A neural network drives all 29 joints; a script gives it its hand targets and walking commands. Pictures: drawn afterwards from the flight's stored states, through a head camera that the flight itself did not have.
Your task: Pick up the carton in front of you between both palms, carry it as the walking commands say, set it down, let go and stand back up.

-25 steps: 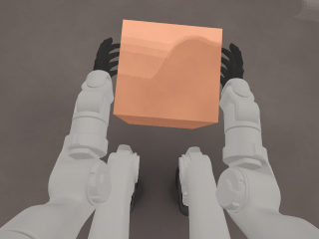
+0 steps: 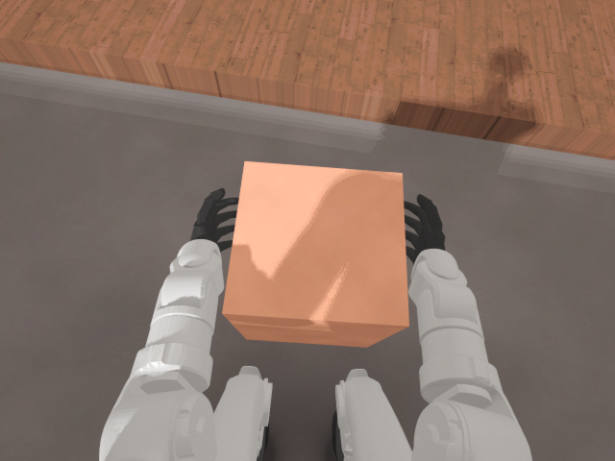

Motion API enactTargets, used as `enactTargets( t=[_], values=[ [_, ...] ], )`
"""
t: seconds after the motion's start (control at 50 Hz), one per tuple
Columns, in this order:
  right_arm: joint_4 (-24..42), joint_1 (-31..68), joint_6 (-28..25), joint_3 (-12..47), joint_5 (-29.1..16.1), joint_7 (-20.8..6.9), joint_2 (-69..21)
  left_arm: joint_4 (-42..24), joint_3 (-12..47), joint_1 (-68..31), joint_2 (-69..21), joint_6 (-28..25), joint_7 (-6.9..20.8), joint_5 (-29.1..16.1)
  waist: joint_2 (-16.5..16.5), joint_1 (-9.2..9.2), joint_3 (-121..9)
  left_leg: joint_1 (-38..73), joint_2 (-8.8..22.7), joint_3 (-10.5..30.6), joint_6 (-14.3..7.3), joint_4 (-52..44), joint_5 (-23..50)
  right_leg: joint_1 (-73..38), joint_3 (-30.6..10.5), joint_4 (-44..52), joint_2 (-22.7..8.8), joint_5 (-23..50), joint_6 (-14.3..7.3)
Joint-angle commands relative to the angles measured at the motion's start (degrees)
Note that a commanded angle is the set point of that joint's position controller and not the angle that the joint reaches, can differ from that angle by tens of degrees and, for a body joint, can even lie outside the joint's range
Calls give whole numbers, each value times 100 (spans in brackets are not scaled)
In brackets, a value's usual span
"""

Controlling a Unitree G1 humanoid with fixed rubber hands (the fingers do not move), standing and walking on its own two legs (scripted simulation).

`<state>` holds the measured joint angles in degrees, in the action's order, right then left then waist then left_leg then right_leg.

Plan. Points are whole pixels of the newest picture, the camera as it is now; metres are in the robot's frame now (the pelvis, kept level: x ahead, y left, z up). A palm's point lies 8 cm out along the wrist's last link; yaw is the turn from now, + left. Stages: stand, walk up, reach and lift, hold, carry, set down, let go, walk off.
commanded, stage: reach and lift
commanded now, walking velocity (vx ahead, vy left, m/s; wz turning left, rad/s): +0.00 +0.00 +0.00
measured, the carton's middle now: (314, 267) +0.38 -0.01 -0.10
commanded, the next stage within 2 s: hold in 1.62 s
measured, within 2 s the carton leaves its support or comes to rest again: neither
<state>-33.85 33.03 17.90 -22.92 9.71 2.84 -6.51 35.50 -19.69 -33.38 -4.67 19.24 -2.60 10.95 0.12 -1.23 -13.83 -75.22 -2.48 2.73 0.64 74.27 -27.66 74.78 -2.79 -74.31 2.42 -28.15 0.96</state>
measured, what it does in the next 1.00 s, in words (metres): rises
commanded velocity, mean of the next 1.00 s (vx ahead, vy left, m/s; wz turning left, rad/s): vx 0.00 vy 0.00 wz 0.00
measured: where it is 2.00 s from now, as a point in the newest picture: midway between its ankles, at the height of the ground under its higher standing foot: outside the picture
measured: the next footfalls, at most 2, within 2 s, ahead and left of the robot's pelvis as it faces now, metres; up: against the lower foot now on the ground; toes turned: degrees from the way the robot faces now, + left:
none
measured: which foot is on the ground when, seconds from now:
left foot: down 0.00-1.00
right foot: down 0.00-1.00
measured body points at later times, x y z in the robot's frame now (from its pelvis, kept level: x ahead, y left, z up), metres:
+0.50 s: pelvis +0.04 +0.00 +0.12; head +0.05 +0.00 +0.57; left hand +0.35 +0.15 +0.11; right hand +0.35 -0.16 +0.12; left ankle +0.06 +0.12 -0.60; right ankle +0.05 -0.12 -0.60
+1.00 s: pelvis +0.02 +0.00 +0.13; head +0.01 +0.01 +0.58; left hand +0.34 +0.15 +0.15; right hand +0.34 -0.16 +0.16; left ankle +0.06 +0.12 -0.60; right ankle +0.05 -0.12 -0.60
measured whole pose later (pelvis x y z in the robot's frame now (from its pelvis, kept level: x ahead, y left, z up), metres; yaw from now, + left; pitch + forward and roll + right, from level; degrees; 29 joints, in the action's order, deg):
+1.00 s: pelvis +0.02 +0.00 +0.13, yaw -1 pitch -5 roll +0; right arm -23.2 22.3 33.3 -20.6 17.0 -1.3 -9.7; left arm 22.1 -18.7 -21.5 -9.8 35.7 0.6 17.8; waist -0.5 -0.1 3.4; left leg -10.4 -1.3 2.7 -0.1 28.3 -12.7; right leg 10.3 -4.3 -28.5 1.2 -12.9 0.5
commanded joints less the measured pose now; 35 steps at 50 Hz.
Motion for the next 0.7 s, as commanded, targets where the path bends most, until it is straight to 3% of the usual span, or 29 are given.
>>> enactTargets(
  t=[0.0,0.04,0.06,0.16,0.2,0.22,0.26,0.28,0.32,0.38,0.42,0.44,0.46,0.5,0.52,0.56,0.58,0.6,0.66,0.68],
  values=[
    [-110,2439,23,3618,-711,-1362,-6050,-408,3538,-2773,-6218,-200,1204,-877,190,0,-3290,3514,-587,159,-41,-1636,1945,-2825,-79,1656,583,1821,-123],
    [-118,2231,37,3767,-781,-1364,-6037,-549,3671,-2640,-6143,-187,1197,-920,75,74,-3155,3768,-564,164,-28,-1840,2037,-3219,-118,1902,586,1911,-159],
    [99,2063,24,3821,-749,-1351,-6017,-444,3618,-2424,-6178,-159,1198,-918,72,-45,-2968,3959,-531,214,-65,-1981,2069,-3359,-148,2022,564,1985,-137],
    [135,1643,194,3898,-644,-1360,-6011,-501,3596,-1870,-6004,-4,1306,-813,-95,83,-2210,4562,-473,276,-124,-2638,2174,-4075,-230,2680,489,2106,-113],
    [203,1346,281,3882,-618,-1367,-5993,-701,3738,-1734,-6014,95,1325,-838,-69,-44,-2001,4924,-429,344,-111,-2918,2420,-4436,-265,2957,467,2353,-148],
    [213,1334,339,3871,-588,-1376,-5881,-581,3610,-1567,-6049,191,1359,-764,-2,87,-1921,5063,-438,335,-105,-3054,2558,-4589,-316,3155,415,2429,-150],
    [282,1139,489,3889,-635,-1408,-6035,-838,3770,-1496,-6013,306,1370,-848,-78,57,-1631,5455,-388,399,-109,-3363,2643,-4891,-286,3342,411,2570,-121],
    [402,1152,537,3946,-673,-1421,-6052,-935,3792,-1451,-6026,385,1379,-840,42,156,-1560,5451,-389,368,-87,-3458,2747,-5073,-326,3472,368,2660,-142],
    [585,1157,688,4076,-760,-1428,-6093,-1051,3777,-1394,-6000,515,1397,-841,-25,192,-1415,5732,-386,355,-104,-3650,2849,-5479,-403,3753,304,2859,-126],
    [623,868,916,3965,-718,-1467,-6011,-1304,3874,-1234,-6045,762,1437,-919,-17,69,-967,6192,-332,374,-105,-4055,2870,-5794,-394,4140,276,2870,-143],
    [811,699,1063,4113,-771,-1477,-5990,-1373,3925,-1055,-6031,911,1461,-948,14,86,-878,6501,-309,354,-102,-4263,2976,-6138,-379,4355,249,3014,-125],
    [785,637,1138,3987,-732,-1473,-5964,-1310,3851,-966,-5916,987,1476,-890,52,17,-681,6579,-284,357,-121,-4422,2864,-6163,-366,4483,267,2907,-120],
    [755,659,1219,3989,-727,-1496,-5934,-1495,3873,-1012,-5879,1056,1491,-855,111,173,-472,6540,-284,336,-98,-4552,2797,-6325,-352,4600,235,2804,-126],
    [913,801,1348,4002,-687,-1533,-5895,-1590,3878,-1141,-5880,1177,1534,-880,-118,4,-314,6716,-258,308,-108,-4710,2611,-6434,-309,4823,233,2657,-119],
    [889,841,1407,3995,-708,-1548,-5902,-1719,3937,-1283,-5923,1227,1548,-914,-55,48,-233,6776,-238,325,-108,-4747,2386,-6473,-299,4902,193,2383,-153],
    [847,975,1513,3827,-608,-1579,-5806,-1529,3704,-1322,-5841,1358,1581,-816,-85,3,189,6778,-211,275,-131,-4924,1942,-6297,-264,5062,186,1922,-171],
    [731,1047,1559,3719,-628,-1592,-5809,-1546,3597,-1442,-5717,1393,1574,-753,-33,125,400,6737,-236,220,-145,-4937,1639,-6328,-263,5095,134,1664,-168],
    [659,1161,1589,3590,-533,-1605,-5721,-1426,3509,-1648,-5746,1429,1579,-737,-76,-27,493,6769,-195,227,-148,-4963,1495,-6244,-246,5156,120,1478,-199],
    [499,1468,1612,3395,-486,-1685,-5749,-1245,3307,-1853,-5823,1483,1614,-683,-191,115,635,6728,-175,175,-167,-5013,1131,-6261,-205,5187,82,1069,-246],
    [646,1703,1567,3417,-476,-1717,-5787,-1215,3272,-1937,-5870,1471,1636,-627,-91,72,547,6819,-182,150,-164,-5016,1123,-6227,-227,5180,84,1078,-242]
  ],
)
